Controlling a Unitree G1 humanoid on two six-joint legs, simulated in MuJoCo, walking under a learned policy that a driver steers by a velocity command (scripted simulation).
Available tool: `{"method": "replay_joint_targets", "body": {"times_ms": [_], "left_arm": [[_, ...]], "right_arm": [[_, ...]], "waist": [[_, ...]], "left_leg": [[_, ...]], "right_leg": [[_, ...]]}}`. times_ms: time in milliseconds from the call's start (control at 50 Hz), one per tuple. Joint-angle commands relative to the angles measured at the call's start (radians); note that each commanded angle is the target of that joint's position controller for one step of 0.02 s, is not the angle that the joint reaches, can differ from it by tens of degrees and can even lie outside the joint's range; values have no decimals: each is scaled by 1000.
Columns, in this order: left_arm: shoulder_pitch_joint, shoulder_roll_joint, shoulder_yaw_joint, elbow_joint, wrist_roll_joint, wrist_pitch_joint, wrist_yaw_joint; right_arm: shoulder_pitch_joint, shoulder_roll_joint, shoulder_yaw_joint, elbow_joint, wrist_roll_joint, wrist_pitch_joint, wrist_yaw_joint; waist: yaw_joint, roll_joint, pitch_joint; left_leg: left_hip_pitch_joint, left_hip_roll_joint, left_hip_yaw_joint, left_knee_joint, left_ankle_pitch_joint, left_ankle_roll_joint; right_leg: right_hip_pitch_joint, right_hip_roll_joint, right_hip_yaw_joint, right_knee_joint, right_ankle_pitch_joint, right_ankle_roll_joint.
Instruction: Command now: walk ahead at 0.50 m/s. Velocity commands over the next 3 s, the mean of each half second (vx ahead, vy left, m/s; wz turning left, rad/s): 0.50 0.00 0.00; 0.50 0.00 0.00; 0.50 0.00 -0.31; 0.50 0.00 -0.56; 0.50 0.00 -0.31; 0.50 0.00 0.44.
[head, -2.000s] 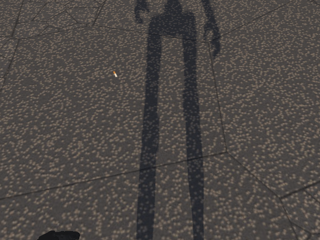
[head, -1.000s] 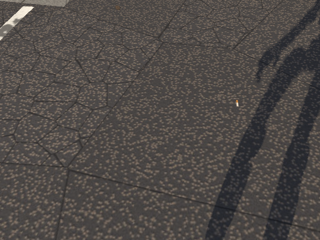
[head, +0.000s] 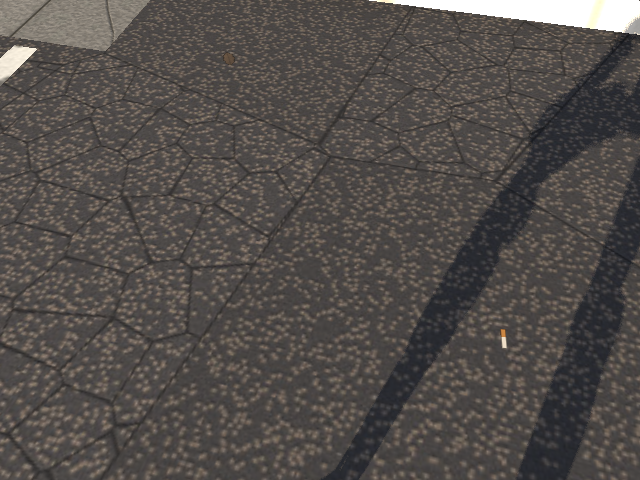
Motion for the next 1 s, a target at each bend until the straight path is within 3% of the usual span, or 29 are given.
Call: {"method": "replay_joint_targets", "body": {"times_ms": [20, 80, 120, 140, 160, 180, 200, 220, 240, 260, 280, 300, 320, 360, 400, 440, 520, 620, 680, 700, 720, 740, 760, 780, 800, 820, 860, 900, 1000], "left_arm": [[-1, 178, 35, -45, -12, -9, 11], [52, 182, 37, -19, -16, 13, 13], [56, 193, 42, -14, -16, 27, 18], [44, 202, 45, -16, -16, 33, 20], [21, 207, 46, -21, -16, 39, 21], [17, 182, 36, -28, -10, 44, 23], [36, 128, 12, -55, 16, 41, 24], [163, 10, -20, -58, 4, 17, 11], [83, 133, 5, -49, -20, -5, 6], [-12, 173, 17, -80, -43, -19, 1], [-58, 162, 15, -88, -38, -24, 7], [-78, 154, 20, -90, -22, -21, 10], [-59, 140, 21, -86, -17, -11, 9], [-35, 101, 16, -79, -14, 11, 11], [-80, 88, 12, -97, -5, 24, 14], [-150, 85, 11, -122, 2, 24, 13], [-285, 61, -1, -157, -2, 12, 0], [-385, 82, 0, -203, -11, 1, -22], [-302, 123, 17, -190, -11, -5, -30], [-179, 153, 37, -152, -8, -5, -26], [-4, 207, 61, -102, -3, -3, -17], [112, 309, 87, -81, 11, 5, -11], [126, 246, 68, -75, -7, 8, -15], [55, 198, 49, -86, -11, 5, -15], [-23, 167, 40, -106, -5, 4, -13], [-86, 137, 31, -114, 4, 1, -15], [-138, 98, 20, -118, 18, -9, -18], [-123, 113, 24, -103, 11, -19, -17], [-48, 147, 31, -65, 3, -13, 9]], "right_arm": [[-98, -28, 6, -73, 8, -17, 15], [-168, -43, 7, -107, 13, -24, 35], [-161, -66, 2, -117, 13, -27, 45], [-125, -84, -5, -110, 13, -28, 47], [-37, -110, -18, -87, 12, -29, 45], [124, -159, -44, -38, 8, -28, 37], [303, -235, -64, -6, -3, -22, 26], [325, -283, -72, 19, -3, -18, 34], [307, -171, -43, 3, 6, -19, 36], [230, -140, -31, -9, 3, -21, 32], [161, -130, -26, -21, -3, -22, 31], [117, -106, -21, -25, -9, -24, 33], [97, -89, -15, -25, -19, -28, 34], [96, -87, -15, -14, -10, -36, 36], [109, -112, -22, 3, -6, -40, 30], [134, -126, -26, 19, -5, -34, 21], [184, -143, -28, 51, 3, -26, 8], [249, -157, -37, 103, 15, -4, 2], [221, -175, -45, 107, 16, 14, -5], [205, -167, -41, 104, 15, 21, -7], [217, -133, -25, 93, 3, 25, -10], [336, -29, 8, 72, -6, 8, 0], [316, -37, 10, 86, 1, -15, 4], [234, -125, -14, 63, 32, -33, 12], [164, -134, -14, 43, 41, -41, 11], [129, -128, -17, 38, 28, -40, 5], [160, -102, -22, 52, 12, -17, 0], [168, -70, -18, 55, 7, 2, -3], [19, -52, -14, 6, -3, -1, 0]], "waist": [[7, -70, 49], [21, -74, 63], [-3, -91, 47], [-30, -106, 23], [-86, -114, -33], [-159, -97, -141], [-210, 27, -305], [-128, 295, -407], [-176, 163, -355], [-167, 113, -213], [-138, 29, -138], [-113, 7, -81], [-81, 30, -75], [-56, 34, -63], [-54, 22, -27], [-70, 11, -2], [-114, 16, 29], [-130, 23, 55], [-68, 48, 1], [-2, 41, -71], [61, 1, -198], [32, -219, -348], [47, -294, -403], [44, -225, -261], [21, -162, -159], [-9, -107, -79], [-66, -139, -49], [-81, -126, -36], [-48, -89, 6]], "left_leg": [[90, -39, 43, -138, 115, -4], [45, -55, 33, -211, 53, 19], [66, -69, 33, -237, -33, 45], [124, -87, 46, -243, -78, 60], [252, -120, 77, -265, -93, 83], [487, -128, 86, -263, -72, 117], [799, 65, -133, -221, -48, 182], [1093, 250, -615, -354, -286, 338], [1067, 225, -639, -422, -400, 301], [944, 194, -489, -440, -344, 261], [809, 158, -384, -463, -219, 245], [702, 126, -305, -491, -121, 241], [637, 103, -255, -518, -68, 234], [576, 84, -192, -567, -18, 246], [546, 82, -141, -604, 20, 257], [551, 69, -96, -625, 29, 250], [543, 24, -2, -638, -3, 211], [703, 99, -17, -575, 14, 195], [766, 113, -12, -455, 246, 164], [743, 72, 23, -309, 384, 142], [617, 17, 63, -76, 304, 110], [210, -132, 105, 324, -72, 34], [40, -207, -25, 500, -602, 25], [-66, -143, -71, 581, -570, 47], [-75, -86, -39, 554, -479, 63], [-42, -45, -20, 489, -396, 62], [77, 0, -30, 403, -306, 55], [92, 9, -19, 350, -264, 37], [5, 0, 2, 66, -10, -1]], "right_leg": [[-90, -255, 111, -109, 161, -139], [44, -308, 127, -50, 199, -132], [116, -340, 140, 5, 286, -114], [136, -342, 137, 53, 395, -103], [134, -320, 112, 160, 561, -85], [67, -265, 72, 353, 617, -57], [-142, -200, 25, 679, 330, -22], [-536, -10, 61, 980, -357, 31], [-650, -62, 179, 1078, -403, 17], [-705, -110, 157, 1081, -312, 3], [-676, -160, 128, 1040, -222, 8], [-646, -190, 122, 982, -165, 18], [-585, -215, 129, 950, -126, 23], [-547, -226, 118, 893, -101, 41], [-587, -235, 108, 812, -43, 63], [-626, -234, 102, 690, 65, 81], [-559, -189, 56, 437, 270, 83], [-584, -168, 71, 317, 225, 44], [-453, -127, 37, 289, 116, 1], [-285, -94, 5, 272, 115, -23], [-13, -146, 60, 307, 131, -62], [388, -399, 488, 278, -20, -217], [447, -464, 783, 100, -171, -259], [340, -439, 680, 74, -252, -212], [197, -406, 551, 56, -214, -179], [53, -369, 450, 21, -129, -165], [-95, -314, 338, -34, -5, -146], [-138, -302, 271, -73, 84, -161], [-90, -269, 153, -99, 231, -144]]}}
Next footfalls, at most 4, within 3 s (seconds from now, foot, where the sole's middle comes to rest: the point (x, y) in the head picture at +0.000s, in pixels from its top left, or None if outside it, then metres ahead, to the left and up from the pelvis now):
0.18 left None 0.30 0.15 -0.78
0.72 right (400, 430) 0.60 -0.09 -0.78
1.26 left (307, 301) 0.92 0.14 -0.78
1.76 right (433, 245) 1.13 -0.19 -0.78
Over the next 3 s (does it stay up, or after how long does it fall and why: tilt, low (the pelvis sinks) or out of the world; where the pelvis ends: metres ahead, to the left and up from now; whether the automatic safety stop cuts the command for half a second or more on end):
stays up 1.57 -0.39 0.00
